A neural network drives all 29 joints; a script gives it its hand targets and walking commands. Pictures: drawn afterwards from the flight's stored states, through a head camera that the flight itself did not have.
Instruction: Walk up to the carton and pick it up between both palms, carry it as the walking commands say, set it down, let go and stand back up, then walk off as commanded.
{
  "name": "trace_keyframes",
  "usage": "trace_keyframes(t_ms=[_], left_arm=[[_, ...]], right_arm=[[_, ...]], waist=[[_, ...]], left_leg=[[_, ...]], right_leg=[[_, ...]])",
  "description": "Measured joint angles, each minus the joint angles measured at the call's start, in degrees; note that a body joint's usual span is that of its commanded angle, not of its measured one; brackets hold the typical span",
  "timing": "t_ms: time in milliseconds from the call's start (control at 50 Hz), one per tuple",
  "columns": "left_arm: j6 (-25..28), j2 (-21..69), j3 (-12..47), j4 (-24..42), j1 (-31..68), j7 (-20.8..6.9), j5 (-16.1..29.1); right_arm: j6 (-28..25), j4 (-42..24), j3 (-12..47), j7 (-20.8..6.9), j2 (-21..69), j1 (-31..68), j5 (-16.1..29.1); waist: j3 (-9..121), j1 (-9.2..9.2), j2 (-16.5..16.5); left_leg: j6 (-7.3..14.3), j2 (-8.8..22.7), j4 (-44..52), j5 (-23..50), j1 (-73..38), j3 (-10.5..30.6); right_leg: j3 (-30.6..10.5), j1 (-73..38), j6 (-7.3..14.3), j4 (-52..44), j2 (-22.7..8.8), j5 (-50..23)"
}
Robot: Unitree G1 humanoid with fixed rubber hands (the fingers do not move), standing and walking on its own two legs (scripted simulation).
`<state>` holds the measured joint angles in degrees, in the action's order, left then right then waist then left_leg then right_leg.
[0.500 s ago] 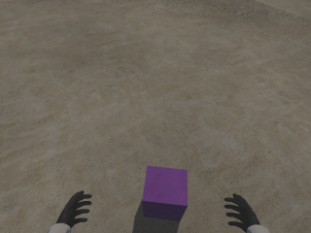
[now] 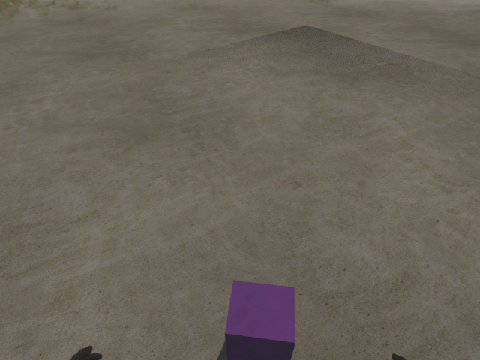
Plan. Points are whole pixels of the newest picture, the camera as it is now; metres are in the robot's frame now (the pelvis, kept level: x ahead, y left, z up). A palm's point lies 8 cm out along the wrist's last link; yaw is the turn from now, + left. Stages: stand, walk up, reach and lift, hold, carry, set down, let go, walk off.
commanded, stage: stand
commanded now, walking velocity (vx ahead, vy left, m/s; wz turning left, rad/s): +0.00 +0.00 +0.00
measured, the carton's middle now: (260, 328) +0.45 -0.06 -0.62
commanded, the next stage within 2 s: walk off in 1.34 s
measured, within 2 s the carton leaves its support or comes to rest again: neither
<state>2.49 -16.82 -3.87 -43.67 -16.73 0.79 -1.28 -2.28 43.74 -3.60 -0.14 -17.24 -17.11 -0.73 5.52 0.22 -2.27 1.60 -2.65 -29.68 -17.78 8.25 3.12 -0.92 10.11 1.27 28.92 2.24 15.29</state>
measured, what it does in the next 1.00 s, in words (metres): stands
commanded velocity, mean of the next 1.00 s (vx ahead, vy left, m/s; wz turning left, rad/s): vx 0.00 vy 0.00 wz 0.00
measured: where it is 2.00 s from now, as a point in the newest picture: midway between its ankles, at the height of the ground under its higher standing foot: outside the picture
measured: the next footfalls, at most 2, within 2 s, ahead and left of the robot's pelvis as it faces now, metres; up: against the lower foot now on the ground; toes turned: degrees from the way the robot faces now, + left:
left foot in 1.88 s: -0.03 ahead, +0.17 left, +0.00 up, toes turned +1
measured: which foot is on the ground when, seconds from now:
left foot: down 0.00-1.00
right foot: down 0.00-1.00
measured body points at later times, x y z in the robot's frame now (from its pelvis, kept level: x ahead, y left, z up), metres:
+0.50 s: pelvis -0.04 +0.00 +0.00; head -0.10 -0.01 +0.44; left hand +0.04 +0.29 -0.11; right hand +0.03 -0.30 -0.12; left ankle -0.02 +0.10 -0.74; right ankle +0.01 -0.11 -0.74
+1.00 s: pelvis -0.04 +0.00 +0.00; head -0.08 -0.01 +0.45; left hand +0.04 +0.30 -0.10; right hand +0.05 -0.30 -0.11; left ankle -0.02 +0.10 -0.74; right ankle +0.01 -0.11 -0.74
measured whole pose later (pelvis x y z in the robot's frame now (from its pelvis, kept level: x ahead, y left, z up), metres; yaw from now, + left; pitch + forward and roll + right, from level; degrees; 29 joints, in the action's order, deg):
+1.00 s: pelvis -0.04 +0.00 +0.00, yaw +0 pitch -5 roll +0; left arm 2.0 -19.0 -2.5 -51.2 -14.7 0.2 -0.1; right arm -2.3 50.7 -2.1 0.2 -19.9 -14.8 -0.1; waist 1.1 -0.1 -1.0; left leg 1.3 -2.8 -28.2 -13.2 10.2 3.1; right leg -1.2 11.8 1.0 27.0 1.9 10.6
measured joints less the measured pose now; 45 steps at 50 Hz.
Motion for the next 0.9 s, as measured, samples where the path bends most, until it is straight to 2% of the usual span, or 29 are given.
trace_keyframes(t_ms=[500, 900], left_arm=[[-0.7, -1.4, 0.5, -4.7, -0.6, -0.7, 0.4], [-0.7, -2.2, 1.0, -6.9, 0.9, -0.8, 1.0]], right_arm=[[0.1, 4.7, 0.8, 0.1, -1.7, -1.8, 0.0], [0.0, 6.2, 1.2, 0.2, -2.4, 1.2, 0.3]], waist=[[-3.0, 0.21, 1.2], [-4.1, -0.16, 1.4]], left_leg=[[-0.3, 0.0, -1.2, 3.2, 2.8, -0.1], [-0.4, -0.2, 0.5, 4.2, 2.7, 0.0]], right_leg=[[-0.2, 2.5, -0.1, 0.5, 0.0, -3.5], [-0.2, 2.4, -0.2, -0.9, -0.4, -4.3]])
